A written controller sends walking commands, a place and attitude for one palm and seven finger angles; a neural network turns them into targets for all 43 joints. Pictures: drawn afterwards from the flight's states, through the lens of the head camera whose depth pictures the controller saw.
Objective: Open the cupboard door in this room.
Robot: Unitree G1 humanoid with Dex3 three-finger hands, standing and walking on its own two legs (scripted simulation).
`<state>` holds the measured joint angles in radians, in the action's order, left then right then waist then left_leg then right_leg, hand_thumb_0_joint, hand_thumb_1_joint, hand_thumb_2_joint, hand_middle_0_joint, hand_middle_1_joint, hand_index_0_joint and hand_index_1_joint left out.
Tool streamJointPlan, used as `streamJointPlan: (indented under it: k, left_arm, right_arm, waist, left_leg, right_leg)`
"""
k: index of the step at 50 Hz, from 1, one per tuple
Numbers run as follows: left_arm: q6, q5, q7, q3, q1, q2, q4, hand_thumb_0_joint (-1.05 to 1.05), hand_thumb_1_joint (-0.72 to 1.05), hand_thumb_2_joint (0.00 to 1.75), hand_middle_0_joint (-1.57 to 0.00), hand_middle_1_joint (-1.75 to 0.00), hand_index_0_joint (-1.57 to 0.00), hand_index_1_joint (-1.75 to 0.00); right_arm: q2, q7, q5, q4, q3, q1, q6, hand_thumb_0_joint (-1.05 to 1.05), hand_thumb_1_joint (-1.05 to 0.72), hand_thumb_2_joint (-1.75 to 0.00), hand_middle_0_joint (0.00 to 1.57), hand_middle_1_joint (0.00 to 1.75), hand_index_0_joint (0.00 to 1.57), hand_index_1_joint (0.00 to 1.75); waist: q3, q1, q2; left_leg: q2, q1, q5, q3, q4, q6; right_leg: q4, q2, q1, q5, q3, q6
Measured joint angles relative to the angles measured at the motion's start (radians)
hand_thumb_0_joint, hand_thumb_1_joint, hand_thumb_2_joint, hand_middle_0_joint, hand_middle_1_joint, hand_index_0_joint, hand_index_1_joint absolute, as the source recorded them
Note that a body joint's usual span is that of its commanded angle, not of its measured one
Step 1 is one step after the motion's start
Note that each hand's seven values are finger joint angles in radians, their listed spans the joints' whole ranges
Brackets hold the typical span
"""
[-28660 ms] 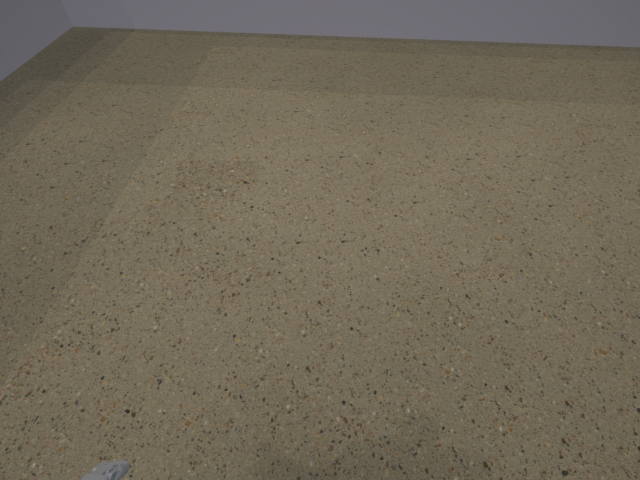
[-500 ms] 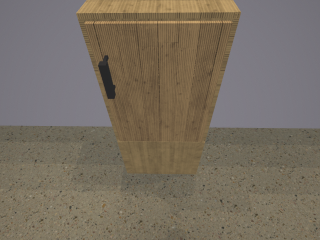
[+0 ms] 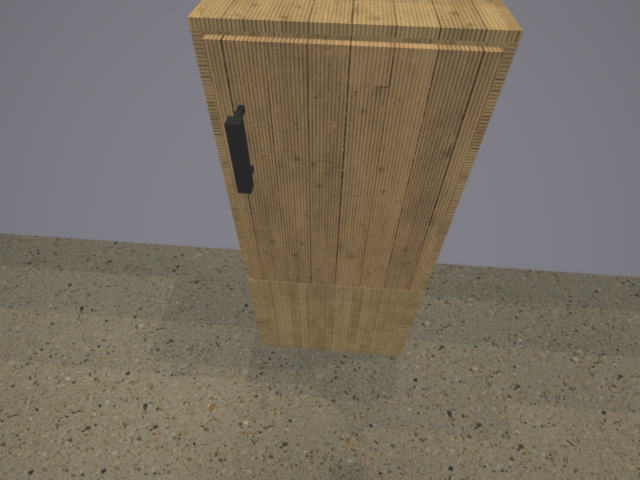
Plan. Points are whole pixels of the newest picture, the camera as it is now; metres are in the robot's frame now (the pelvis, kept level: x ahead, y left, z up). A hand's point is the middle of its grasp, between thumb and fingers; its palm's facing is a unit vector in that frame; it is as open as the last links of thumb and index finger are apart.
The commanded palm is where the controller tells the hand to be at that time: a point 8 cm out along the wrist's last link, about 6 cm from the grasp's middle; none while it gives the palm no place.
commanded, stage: look again from close up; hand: left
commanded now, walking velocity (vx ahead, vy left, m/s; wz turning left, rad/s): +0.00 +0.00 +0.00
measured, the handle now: (243, 150) +0.60 +0.17 +0.08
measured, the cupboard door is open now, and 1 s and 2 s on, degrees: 0 0 0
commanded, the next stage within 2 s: shuffle to correct the standing spot in 0.38 s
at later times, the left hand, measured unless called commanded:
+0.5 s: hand out of the picture -0.01 +0.27 -0.16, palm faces -0.01 -0.96 -0.29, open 7.4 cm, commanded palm none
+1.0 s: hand out of the picture -0.09 +0.17 -0.18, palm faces +0.03 -0.99 -0.11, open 7.4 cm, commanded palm none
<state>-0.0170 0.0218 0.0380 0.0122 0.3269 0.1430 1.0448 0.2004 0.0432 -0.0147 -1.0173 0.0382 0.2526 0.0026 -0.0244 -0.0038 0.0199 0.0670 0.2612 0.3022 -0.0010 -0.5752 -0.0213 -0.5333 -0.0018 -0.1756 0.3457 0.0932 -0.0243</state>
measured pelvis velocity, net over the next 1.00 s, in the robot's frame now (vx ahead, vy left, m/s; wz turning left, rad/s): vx -0.01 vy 0.03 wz -0.06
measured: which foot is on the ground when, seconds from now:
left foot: down 0.00-1.00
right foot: down 0.00-0.96, up 0.98-1.00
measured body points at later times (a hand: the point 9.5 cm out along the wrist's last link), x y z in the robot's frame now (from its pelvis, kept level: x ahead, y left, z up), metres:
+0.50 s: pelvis -0.05 +0.05 +0.01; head -0.06 +0.05 +0.46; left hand -0.01 +0.32 -0.14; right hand +0.00 -0.21 -0.13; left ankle +0.00 +0.15 -0.73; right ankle -0.04 -0.10 -0.73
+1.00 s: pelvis -0.01 +0.03 -0.01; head -0.02 +0.03 +0.44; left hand -0.08 +0.22 -0.17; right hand -0.04 -0.19 -0.16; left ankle +0.00 +0.14 -0.73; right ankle -0.04 -0.09 -0.72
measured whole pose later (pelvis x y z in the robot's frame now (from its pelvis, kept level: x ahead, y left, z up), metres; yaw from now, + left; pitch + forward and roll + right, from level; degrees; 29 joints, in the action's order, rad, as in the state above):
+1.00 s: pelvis -0.01 +0.03 -0.01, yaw -3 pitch -2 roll +0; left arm 0.02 0.03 0.01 0.03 0.48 0.09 1.12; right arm 0.13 0.03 -0.02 -1.08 0.04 0.37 0.03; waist 0.01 0.00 -0.02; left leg 0.04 0.26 0.33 0.09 -0.62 0.01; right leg -0.73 -0.03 -0.27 0.43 0.03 -0.02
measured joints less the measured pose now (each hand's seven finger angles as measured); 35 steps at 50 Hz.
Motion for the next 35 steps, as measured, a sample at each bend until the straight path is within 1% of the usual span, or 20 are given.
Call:
streamJointPlan:
  k: [2,3,6,12,18,23,27,31,35]
  left_arm:
    - [0.007,0.001,0.002,0.004,-0.006,0.019,-0.016,0.00,0.91,0.89,-0.20,-0.30,-0.20,-0.30]
    - [0.010,0.001,0.003,0.005,-0.011,0.028,-0.022,0.00,0.91,0.89,-0.20,-0.30,-0.20,-0.30]
    - [0.018,0.000,0.001,0.007,-0.030,0.058,-0.040,0.00,0.91,0.89,-0.20,-0.30,-0.20,-0.30]
    - [0.027,0.000,-0.008,0.009,-0.072,0.111,-0.060,0.00,0.91,0.89,-0.20,-0.30,-0.20,-0.30]
    - [0.030,0.003,-0.016,0.008,-0.086,0.136,-0.060,0.00,0.91,0.89,-0.20,-0.30,-0.20,-0.30]
    - [0.030,0.004,-0.019,0.005,-0.066,0.134,-0.043,0.00,0.91,0.89,-0.20,-0.30,-0.20,-0.30]
    - [0.031,0.005,-0.016,0.003,-0.035,0.119,-0.020,0.00,0.91,0.89,-0.20,-0.30,-0.20,-0.30]
    - [0.042,0.009,-0.018,0.001,0.016,0.086,0.004,0.00,0.91,0.89,-0.19,-0.30,-0.20,-0.30]
    - [0.044,0.008,-0.028,0.001,0.065,0.048,0.020,0.00,0.91,0.89,-0.19,-0.30,-0.20,-0.30]
  right_arm:
    - [0.007,0.000,0.000,0.013,0.003,-0.014,-0.001,0.01,-0.92,-0.90,0.19,0.30,0.19,0.30]
    - [0.010,-0.001,0.000,0.019,0.003,-0.022,0.000,0.01,-0.92,-0.90,0.19,0.30,0.19,0.30]
    - [0.016,-0.005,-0.001,0.037,0.000,-0.048,0.002,0.01,-0.91,-0.90,0.19,0.30,0.19,0.30]
    - [0.017,-0.019,-0.004,0.055,-0.016,-0.074,0.007,0.01,-0.91,-0.90,0.19,0.30,0.20,0.30]
    - [0.022,-0.032,-0.006,0.051,-0.025,-0.055,0.004,0.01,-0.91,-0.90,0.20,0.30,0.20,0.30]
    - [0.030,-0.037,-0.005,0.027,-0.022,-0.027,-0.004,0.01,-0.91,-0.90,0.20,0.30,0.20,0.30]
    - [0.030,-0.037,-0.005,-0.002,-0.019,0.001,-0.011,0.01,-0.91,-0.90,0.20,0.30,0.20,0.30]
    - [0.015,-0.033,-0.007,-0.033,-0.015,0.039,-0.027,0.01,-0.91,-0.90,0.20,0.30,0.20,0.30]
    - [-0.007,-0.028,-0.007,-0.054,-0.013,0.074,-0.031,0.01,-0.91,-0.90,0.20,0.30,0.20,0.30]
  waist:
    - [0.008,-0.004,-0.010]
    - [0.010,-0.007,-0.014]
    - [0.017,-0.013,-0.021]
    - [0.027,-0.013,-0.028]
    - [0.034,-0.010,-0.028]
    - [0.027,-0.004,-0.023]
    - [0.022,0.001,-0.021]
    - [0.030,0.007,-0.019]
    - [0.024,0.008,-0.019]
  left_leg:
    - [-0.008,-0.005,0.005,0.004,-0.009,-0.015]
    - [-0.012,-0.007,0.006,0.008,-0.014,-0.014]
    - [-0.019,-0.010,0.006,0.021,-0.022,0.002]
    - [-0.034,-0.012,-0.023,0.037,-0.003,0.027]
    - [-0.056,-0.013,-0.074,0.047,0.054,0.044]
    - [-0.067,-0.009,-0.110,0.053,0.094,0.052]
    - [-0.069,-0.004,-0.123,0.056,0.107,0.051]
    - [-0.061,0.000,-0.085,0.055,0.097,0.049]
    - [-0.049,0.006,-0.061,0.052,0.075,0.045]
  right_leg:
    - [-0.019,-0.011,0.000,0.009,-0.004,0.009]
    - [-0.024,-0.015,0.001,0.010,-0.008,0.014]
    - [-0.028,-0.023,0.001,0.002,-0.021,0.027]
    - [-0.002,-0.038,0.002,-0.036,-0.036,0.049]
    - [0.039,-0.058,-0.005,-0.082,-0.043,0.061]
    - [0.061,-0.068,-0.017,-0.109,-0.048,0.066]
    - [0.066,-0.069,-0.027,-0.115,-0.051,0.066]
    - [0.044,-0.057,-0.037,-0.046,-0.056,0.049]
    - [0.028,-0.042,-0.041,-0.031,-0.061,0.033]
